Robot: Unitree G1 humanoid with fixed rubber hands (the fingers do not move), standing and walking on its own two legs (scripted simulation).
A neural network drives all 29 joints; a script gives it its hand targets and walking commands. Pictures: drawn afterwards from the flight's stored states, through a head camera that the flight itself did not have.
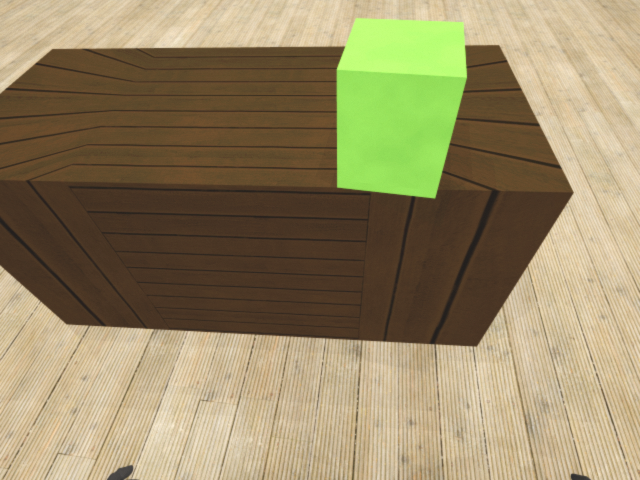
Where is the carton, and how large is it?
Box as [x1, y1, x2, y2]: [337, 18, 466, 197]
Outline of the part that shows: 356,18 337,67 337,187 434,197 466,78 463,23 443,21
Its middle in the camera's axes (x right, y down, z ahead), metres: +0.16 -0.27 +0.76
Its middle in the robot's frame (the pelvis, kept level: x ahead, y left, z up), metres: +0.75 -0.13 +0.05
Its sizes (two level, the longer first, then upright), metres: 0.210 0.200 0.250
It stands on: a pedestal, 0.70 m high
